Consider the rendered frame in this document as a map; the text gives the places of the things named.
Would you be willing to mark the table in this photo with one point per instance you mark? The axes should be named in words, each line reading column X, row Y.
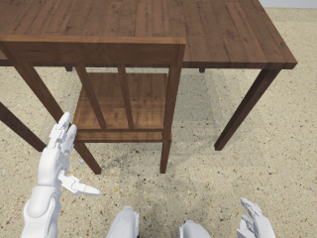
column 224, row 34

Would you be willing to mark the left robot hand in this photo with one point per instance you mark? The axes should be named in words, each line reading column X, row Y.
column 55, row 156

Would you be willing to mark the right robot thigh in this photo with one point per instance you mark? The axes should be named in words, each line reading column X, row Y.
column 192, row 230

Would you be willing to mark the right robot hand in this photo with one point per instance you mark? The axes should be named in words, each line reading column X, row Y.
column 260, row 227

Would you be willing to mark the left robot forearm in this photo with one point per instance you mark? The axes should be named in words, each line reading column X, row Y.
column 40, row 213

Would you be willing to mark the robot thigh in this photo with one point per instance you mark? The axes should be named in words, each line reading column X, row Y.
column 192, row 230
column 125, row 225

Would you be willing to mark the left robot thigh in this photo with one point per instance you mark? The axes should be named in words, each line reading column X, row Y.
column 125, row 225

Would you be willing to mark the chair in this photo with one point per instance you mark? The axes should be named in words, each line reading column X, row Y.
column 113, row 107

